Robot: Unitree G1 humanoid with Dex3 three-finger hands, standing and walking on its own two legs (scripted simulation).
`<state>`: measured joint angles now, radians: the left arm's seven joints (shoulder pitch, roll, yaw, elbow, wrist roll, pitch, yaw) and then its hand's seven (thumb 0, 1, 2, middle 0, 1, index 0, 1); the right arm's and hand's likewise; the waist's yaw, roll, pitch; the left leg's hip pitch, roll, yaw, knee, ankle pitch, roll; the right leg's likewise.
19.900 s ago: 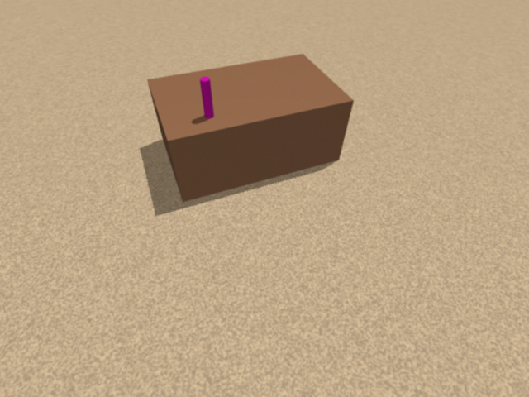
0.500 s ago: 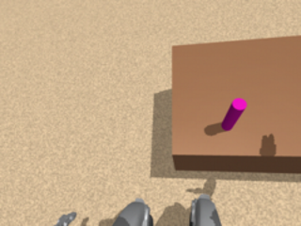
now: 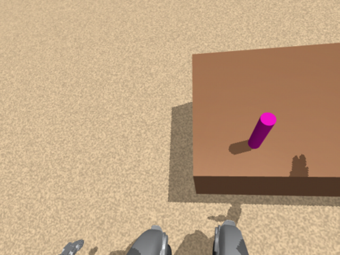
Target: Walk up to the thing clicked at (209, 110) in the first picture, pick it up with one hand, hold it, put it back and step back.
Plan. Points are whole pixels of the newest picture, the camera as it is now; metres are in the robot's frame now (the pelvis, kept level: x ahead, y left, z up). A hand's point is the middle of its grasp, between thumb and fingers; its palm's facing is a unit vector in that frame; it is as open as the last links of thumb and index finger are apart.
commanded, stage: go down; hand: right
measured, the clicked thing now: (260, 132) +0.49 -0.21 -0.20
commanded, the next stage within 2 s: none
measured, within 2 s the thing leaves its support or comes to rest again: neither
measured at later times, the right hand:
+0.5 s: hand out of the picture +0.40 -0.41 +0.08, palm faces +0.26 +0.97 +0.00, open 16.6 cm
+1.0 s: hand out of the picture +0.42 -0.41 +0.08, palm faces +0.26 +0.97 -0.01, open 16.5 cm
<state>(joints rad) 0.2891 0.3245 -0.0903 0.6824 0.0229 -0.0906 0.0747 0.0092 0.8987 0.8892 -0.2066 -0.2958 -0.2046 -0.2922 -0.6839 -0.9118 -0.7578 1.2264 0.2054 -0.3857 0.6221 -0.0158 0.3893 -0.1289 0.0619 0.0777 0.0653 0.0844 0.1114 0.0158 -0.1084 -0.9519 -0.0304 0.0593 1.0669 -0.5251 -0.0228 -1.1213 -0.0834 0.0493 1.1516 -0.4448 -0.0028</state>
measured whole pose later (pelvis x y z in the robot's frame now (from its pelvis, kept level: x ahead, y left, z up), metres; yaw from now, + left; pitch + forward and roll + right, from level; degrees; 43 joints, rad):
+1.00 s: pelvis +0.00 +0.00 +0.00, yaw +0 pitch +24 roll +6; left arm 0.30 0.33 -0.09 0.67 0.03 -0.10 0.07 0.01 0.89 0.89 -0.21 -0.30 -0.20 -0.29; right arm -0.74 -0.95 -0.72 1.29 0.19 -0.38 0.61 -0.01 0.36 -0.14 0.07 0.09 0.08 0.09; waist 0.12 0.01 -0.11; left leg -0.97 -0.03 0.05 1.07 -0.53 -0.03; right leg -1.14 -0.08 0.05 1.16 -0.45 -0.01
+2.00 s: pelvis -0.01 -0.01 -0.01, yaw +1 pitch +24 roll +6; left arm 0.30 0.33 -0.09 0.66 0.02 -0.09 0.07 0.01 0.90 0.88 -0.21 -0.29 -0.21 -0.29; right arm -0.67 -0.89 -0.76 1.23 0.19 -0.40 0.59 -0.01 0.32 -0.16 0.10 0.11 0.10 0.11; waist 0.12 0.01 -0.11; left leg -0.99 -0.03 0.05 1.10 -0.53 -0.03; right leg -1.15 -0.09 0.04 1.18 -0.45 -0.01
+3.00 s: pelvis +0.00 +0.00 -0.01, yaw +0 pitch +25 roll +6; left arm 0.27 0.32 -0.10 0.68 0.03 -0.09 0.08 0.01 0.90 0.88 -0.21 -0.30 -0.21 -0.29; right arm -0.72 -0.95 -0.78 1.22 0.20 -0.39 0.64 -0.01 0.36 -0.14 0.07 0.09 0.08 0.09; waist 0.12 0.02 -0.09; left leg -1.01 -0.03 0.06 1.11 -0.54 -0.03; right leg -1.18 -0.08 0.05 1.20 -0.46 -0.01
